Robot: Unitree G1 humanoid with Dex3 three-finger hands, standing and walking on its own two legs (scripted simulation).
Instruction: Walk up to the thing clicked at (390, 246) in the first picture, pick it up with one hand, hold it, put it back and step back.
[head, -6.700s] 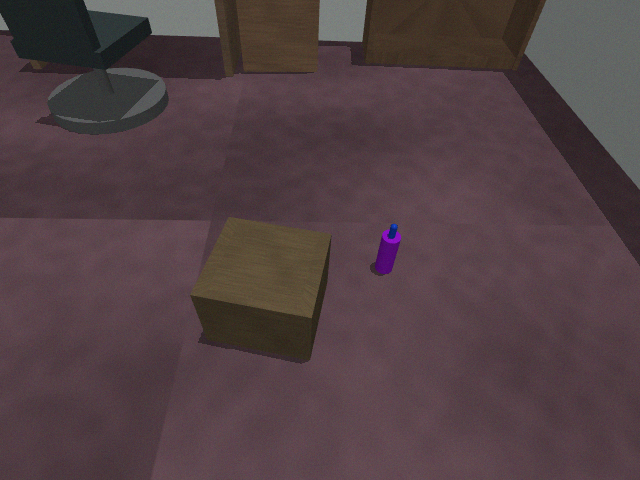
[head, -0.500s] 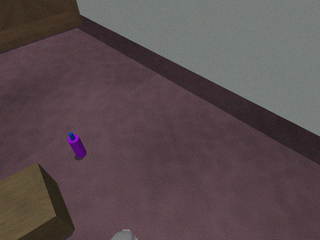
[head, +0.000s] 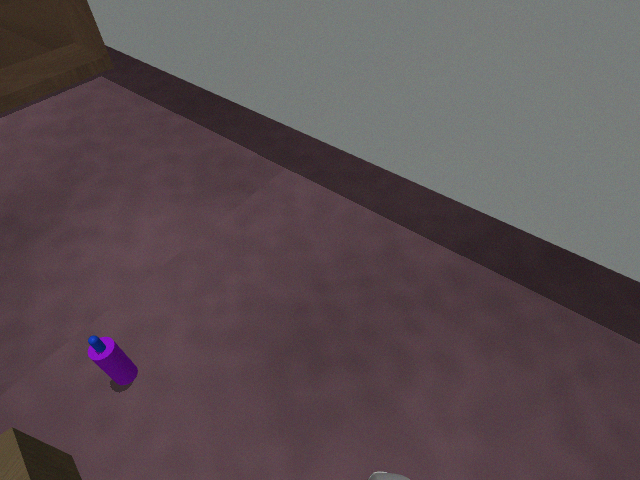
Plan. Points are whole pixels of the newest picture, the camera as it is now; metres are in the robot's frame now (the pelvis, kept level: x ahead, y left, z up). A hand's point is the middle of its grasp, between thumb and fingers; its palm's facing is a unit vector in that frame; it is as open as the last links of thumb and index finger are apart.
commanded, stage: walk up
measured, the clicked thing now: (110, 357) +0.56 +0.60 -0.63
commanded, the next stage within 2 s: stand in 1.30 s
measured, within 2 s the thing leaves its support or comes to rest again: neither
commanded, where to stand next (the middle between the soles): +0.21 +0.02 m, yaw +1 degrees
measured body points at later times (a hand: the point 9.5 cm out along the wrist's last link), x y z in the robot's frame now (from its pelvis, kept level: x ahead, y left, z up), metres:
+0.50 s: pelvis +0.13 +0.04 +0.00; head +0.15 +0.07 +0.45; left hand +0.19 +0.36 -0.13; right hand +0.22 -0.26 -0.10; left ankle +0.20 +0.15 -0.72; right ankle +0.12 -0.10 -0.70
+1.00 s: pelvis +0.16 +0.03 +0.02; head +0.18 +0.02 +0.47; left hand +0.26 +0.33 -0.10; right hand +0.26 -0.28 -0.10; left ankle +0.20 +0.15 -0.72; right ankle +0.14 -0.10 -0.72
